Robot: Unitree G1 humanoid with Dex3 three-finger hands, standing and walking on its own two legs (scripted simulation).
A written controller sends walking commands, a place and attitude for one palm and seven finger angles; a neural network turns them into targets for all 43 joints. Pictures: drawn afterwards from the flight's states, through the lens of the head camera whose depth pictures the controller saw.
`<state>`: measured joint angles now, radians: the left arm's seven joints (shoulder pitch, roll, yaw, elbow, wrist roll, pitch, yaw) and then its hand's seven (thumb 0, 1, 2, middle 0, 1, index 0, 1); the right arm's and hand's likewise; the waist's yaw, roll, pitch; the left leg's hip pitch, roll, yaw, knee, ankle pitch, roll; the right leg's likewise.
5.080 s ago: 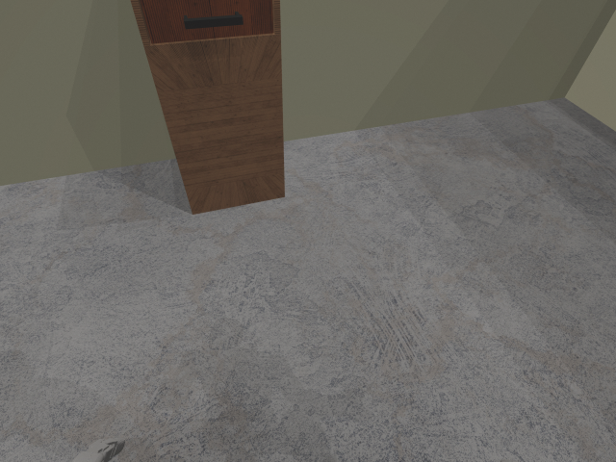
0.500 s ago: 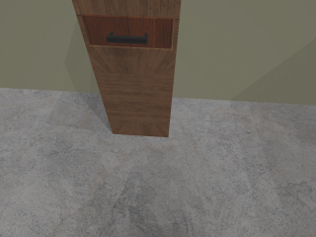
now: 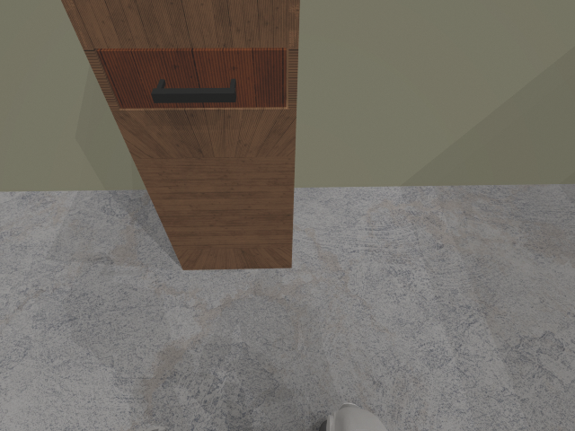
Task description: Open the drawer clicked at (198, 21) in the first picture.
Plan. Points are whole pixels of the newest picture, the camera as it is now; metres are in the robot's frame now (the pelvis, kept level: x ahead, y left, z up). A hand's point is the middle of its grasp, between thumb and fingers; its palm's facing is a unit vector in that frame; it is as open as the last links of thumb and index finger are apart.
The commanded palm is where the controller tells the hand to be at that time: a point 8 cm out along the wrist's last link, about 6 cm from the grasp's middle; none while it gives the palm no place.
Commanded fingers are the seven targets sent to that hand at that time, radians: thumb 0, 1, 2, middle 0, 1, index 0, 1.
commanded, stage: take the last steps up to it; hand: left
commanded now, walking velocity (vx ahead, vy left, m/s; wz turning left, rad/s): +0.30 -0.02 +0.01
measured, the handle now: (196, 89) +0.75 +0.21 +0.06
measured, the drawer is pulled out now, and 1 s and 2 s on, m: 0.00 0.00 0.00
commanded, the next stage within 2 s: come to a stop and stand still in 0.48 s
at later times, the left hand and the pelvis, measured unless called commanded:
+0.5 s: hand out of the picture +0.12 +0.15 -0.16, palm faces +0.13 -0.98 -0.16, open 7.3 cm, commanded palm none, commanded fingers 0.00 0.90 0.90 -0.20 -0.30 -0.20 -0.30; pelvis +0.16 -0.01 +0.01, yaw +2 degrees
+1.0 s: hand (195, 334) +0.30 +0.17 -0.16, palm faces +0.04 -0.96 -0.29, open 7.3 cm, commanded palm none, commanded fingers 0.00 0.90 0.90 -0.20 -0.30 -0.20 -0.30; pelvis +0.23 -0.04 +0.00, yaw +0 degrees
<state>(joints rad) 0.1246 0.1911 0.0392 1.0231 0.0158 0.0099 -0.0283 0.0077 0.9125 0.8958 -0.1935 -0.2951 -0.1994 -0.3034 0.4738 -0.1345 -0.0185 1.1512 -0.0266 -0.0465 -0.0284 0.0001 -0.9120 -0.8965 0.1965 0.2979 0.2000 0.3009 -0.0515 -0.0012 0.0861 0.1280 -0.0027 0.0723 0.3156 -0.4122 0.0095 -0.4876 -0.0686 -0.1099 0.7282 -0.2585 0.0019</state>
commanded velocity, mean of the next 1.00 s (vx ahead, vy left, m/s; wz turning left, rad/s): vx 0.04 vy -0.01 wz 0.02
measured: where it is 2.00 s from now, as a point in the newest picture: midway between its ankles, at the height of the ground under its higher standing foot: outside the picture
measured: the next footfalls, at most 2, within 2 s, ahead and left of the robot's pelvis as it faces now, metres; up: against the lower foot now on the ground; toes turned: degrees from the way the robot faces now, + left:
right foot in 0.04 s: +0.16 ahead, -0.11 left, +0.00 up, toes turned -7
left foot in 0.56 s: +0.27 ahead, +0.12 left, +0.00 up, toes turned +9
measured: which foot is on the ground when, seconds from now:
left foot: down 0.00-0.06, up 0.08-0.54, down 0.56-1.00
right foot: up 0.00-0.02, down 0.04-0.56, up 0.58-1.00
